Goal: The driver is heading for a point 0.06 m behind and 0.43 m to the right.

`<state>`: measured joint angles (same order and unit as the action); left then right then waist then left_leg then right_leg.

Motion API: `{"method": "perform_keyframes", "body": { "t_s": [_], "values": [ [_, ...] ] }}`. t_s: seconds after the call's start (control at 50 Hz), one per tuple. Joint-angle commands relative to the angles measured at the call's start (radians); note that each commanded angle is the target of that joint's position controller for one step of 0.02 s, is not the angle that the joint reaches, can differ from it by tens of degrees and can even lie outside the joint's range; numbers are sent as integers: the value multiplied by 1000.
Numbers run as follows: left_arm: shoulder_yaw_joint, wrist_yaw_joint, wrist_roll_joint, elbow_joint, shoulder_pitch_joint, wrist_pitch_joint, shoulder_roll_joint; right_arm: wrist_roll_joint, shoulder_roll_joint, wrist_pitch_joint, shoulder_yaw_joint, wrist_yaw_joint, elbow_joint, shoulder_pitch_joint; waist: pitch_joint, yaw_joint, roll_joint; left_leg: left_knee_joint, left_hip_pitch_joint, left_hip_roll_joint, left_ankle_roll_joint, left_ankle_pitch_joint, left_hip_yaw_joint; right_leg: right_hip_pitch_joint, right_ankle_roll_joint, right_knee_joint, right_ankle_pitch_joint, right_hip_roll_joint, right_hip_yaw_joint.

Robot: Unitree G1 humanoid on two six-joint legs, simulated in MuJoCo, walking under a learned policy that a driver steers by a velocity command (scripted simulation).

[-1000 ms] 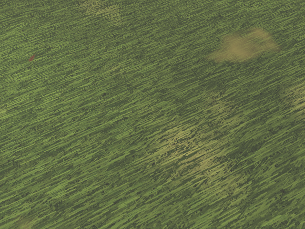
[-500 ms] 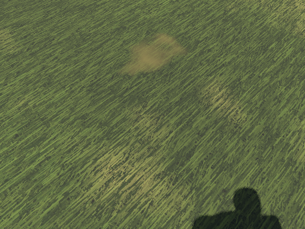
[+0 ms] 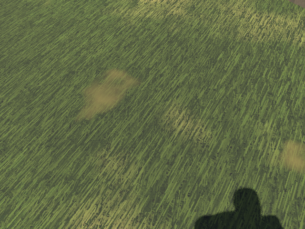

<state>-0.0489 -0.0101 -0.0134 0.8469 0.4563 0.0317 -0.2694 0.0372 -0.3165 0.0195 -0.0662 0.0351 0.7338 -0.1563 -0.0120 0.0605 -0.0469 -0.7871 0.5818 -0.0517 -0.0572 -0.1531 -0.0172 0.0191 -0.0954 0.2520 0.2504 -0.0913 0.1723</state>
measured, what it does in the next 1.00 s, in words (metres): walks ahead, turning right: left foot, then right foot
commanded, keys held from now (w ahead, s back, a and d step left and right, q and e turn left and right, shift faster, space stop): w+e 0.08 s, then e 0.56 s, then w+e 0.16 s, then w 0.20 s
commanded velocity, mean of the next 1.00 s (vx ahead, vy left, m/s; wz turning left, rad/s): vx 0.23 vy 0.00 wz -0.56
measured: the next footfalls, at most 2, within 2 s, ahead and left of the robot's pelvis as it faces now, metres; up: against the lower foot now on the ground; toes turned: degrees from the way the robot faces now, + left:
left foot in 0.16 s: +0.23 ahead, +0.13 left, +0.00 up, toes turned -6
right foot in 0.62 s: +0.29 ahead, -0.10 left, +0.00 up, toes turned -22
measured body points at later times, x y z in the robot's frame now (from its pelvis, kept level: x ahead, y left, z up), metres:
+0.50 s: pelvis +0.19 +0.03 -0.01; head +0.24 +0.03 +0.44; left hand +0.42 +0.23 -0.12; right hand +0.17 -0.25 -0.13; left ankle +0.20 +0.13 -0.75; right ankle +0.24 -0.09 -0.70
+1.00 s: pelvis +0.29 -0.01 +0.00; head +0.29 -0.01 +0.45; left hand +0.49 +0.19 -0.13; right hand +0.26 -0.31 -0.11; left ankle +0.38 +0.08 -0.72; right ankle +0.25 -0.09 -0.75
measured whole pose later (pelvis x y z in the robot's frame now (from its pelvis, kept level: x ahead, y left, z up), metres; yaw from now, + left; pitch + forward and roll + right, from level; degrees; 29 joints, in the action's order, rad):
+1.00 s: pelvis +0.29 -0.01 +0.00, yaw -32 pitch +1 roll +0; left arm -0.06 -0.03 -0.03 0.78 0.32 0.01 -0.28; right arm 0.03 -0.28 0.01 -0.04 0.02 0.73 -0.22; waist -0.03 0.04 0.00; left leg -0.69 0.41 -0.03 -0.01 -0.34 0.01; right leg 0.23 -0.09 0.39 0.18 -0.12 0.13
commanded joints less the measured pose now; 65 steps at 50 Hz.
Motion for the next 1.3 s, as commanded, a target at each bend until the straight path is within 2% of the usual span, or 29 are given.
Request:
{"method": "perform_keyframes", "body": {
  "t_s": [0.02,0.08,0.14,0.16,0.18,0.2,0.24,0.28,0.34,0.46,0.56,0.6,0.62,0.64,0.66,0.7,0.72,0.76,0.96,1.0,1.04,1.06,1.08,1.1,1.12,1.14,1.18,1.24,1.3],
  "values": [
    [-45,12,-4,-28,56,18,-179,-7,-51,-33,-2,3,-131,217,108,44,155,99,149,22,0,-8,12,-42,-160,-41,-83,244,247],
    [-51,21,-5,-29,35,24,-192,-14,-61,-47,0,1,-143,197,93,16,170,179,3,42,30,-30,9,0,-127,24,-265,249,271],
    [-56,18,10,-37,-44,28,-208,-12,-100,-70,-17,-42,-80,-46,4,-118,119,325,-434,84,81,17,30,147,-28,297,-603,142,198],
    [-45,11,24,-54,-50,34,-164,4,-166,-85,-33,-58,-66,-187,-119,-175,36,357,-665,-73,119,-47,-107,255,7,544,-462,66,132],
    [-22,19,51,-93,30,30,-50,21,-275,-80,-50,-68,-76,-261,-280,-155,-210,396,-921,-404,213,116,-507,514,50,855,215,-94,-8],
    [-35,29,6,-78,52,15,-139,-9,-240,-65,-47,-63,-70,-220,-264,-105,-190,424,-805,-431,268,251,-647,559,47,981,325,-41,-24],
    [-45,17,-9,-50,-28,-9,-144,-20,-79,-63,-3,-57,-83,-101,-54,-68,-15,423,-575,-330,255,418,-322,538,54,999,224,42,-58],
    [-46,-6,-17,-57,-65,-34,-118,-19,-40,-69,15,-58,-71,-79,-5,-50,-83,449,-480,-248,230,570,-138,510,74,950,177,71,-88],
    [-40,-29,-8,-76,-99,-54,-89,-18,-61,-83,9,-54,-48,-94,-29,-38,-96,455,-478,-237,245,726,-34,515,90,911,123,49,-108],
    [-8,-59,-13,-152,-253,-62,-43,-25,-75,-67,3,-56,-30,-60,-22,-47,-105,455,-420,-207,220,616,140,423,86,571,-74,87,-190],
    [-17,-53,-20,-202,-325,-63,-83,-32,-125,-42,-18,-53,-15,-105,-14,-77,-92,331,-442,-248,185,484,150,324,42,380,2,70,-228],
    [-29,-34,-36,-180,-238,-43,-106,-30,-126,-25,-20,-52,-2,-145,-72,-34,19,86,-391,-204,127,377,197,151,2,211,-114,51,-192],
    [-56,-16,-40,-189,-172,-33,-220,-19,-92,-16,-11,-47,-29,-204,-146,-22,243,-189,-231,-131,66,-9,239,-10,-67,153,-416,288,113],
    [-80,-8,5,-199,-147,-46,-303,-21,-49,6,3,-46,-92,-172,-200,-16,341,-372,-19,55,25,-568,159,-64,-263,116,-656,490,435],
    [-77,-6,27,-181,-100,-53,-253,-4,-85,22,-4,-51,-77,-122,-208,23,173,-437,2,10,22,-518,20,-66,-276,106,-441,439,366],
    [-52,3,4,-178,-215,-67,-170,-13,-78,15,-3,-43,-85,-61,-33,-31,142,-323,29,-33,38,-340,-12,105,-189,8,66,308,251],
    [-47,7,4,-186,-261,-69,-154,0,-91,12,-8,-39,-86,-58,0,-54,178,-266,-1,-33,38,-288,-4,166,-155,-28,183,257,229],
    [-44,2,-4,-192,-270,-56,-144,12,-87,14,-9,-28,-62,-98,-19,-67,167,-251,-50,-9,34,-229,12,194,-150,-48,187,216,210],
    [-49,-13,-16,-122,-148,-11,-164,-6,-34,-23,8,-12,-76,-7,5,-19,156,85,-140,23,45,-187,39,231,-151,-63,290,232,247],
    [-49,-15,-14,-120,-162,-8,-168,-13,-33,-32,9,-16,-70,-32,15,-36,149,160,-247,41,70,-193,54,299,-141,-44,319,231,250],
    [-45,-12,-6,-120,-198,-9,-155,-12,-20,-46,10,-28,-31,-143,27,-108,94,318,-473,64,95,-134,75,441,-105,42,368,182,222],
    [-33,-6,-8,-128,-218,-4,-114,-7,-38,-60,7,-38,-6,-231,26,-151,35,389,-600,11,105,-213,-5,545,-71,158,376,125,181],
    [-8,-4,-7,-152,-242,8,-17,10,-109,-74,-1,-49,7,-343,3,-187,-148,565,-664,-229,136,-495,-306,620,-16,466,332,16,27],
    [-12,-4,-9,-174,-264,19,-48,6,-226,-74,-35,-50,20,-332,106,-163,-193,716,-609,-358,212,-743,-642,810,-7,613,274,-61,-62],
    [-23,-8,-30,-168,-245,25,-95,-6,-189,-74,-34,-47,20,-289,152,-111,-93,709,-549,-360,247,-736,-640,810,-13,704,181,16,1],
    [-28,-19,-32,-134,-212,28,-111,-19,-118,-80,-16,-39,10,-225,155,-70,-38,679,-528,-292,228,-595,-522,769,-2,717,105,41,-13],
    [-26,-30,-35,-87,-174,20,-96,-22,-59,-94,0,-34,4,-173,110,-46,-45,654,-523,-188,195,-189,-292,681,36,733,16,67,-86],
    [-8,-28,-34,-84,-202,6,-43,-26,-29,-108,10,-27,50,-228,40,-49,-61,541,-549,-136,207,592,-94,617,77,744,-22,76,-167],
    [13,-25,-19,-100,-296,-2,-4,-27,-20,-97,15,-32,86,-266,19,-78,-82,496,-572,-105,197,797,-13,571,98,597,-70,70,-214]
  ]
}}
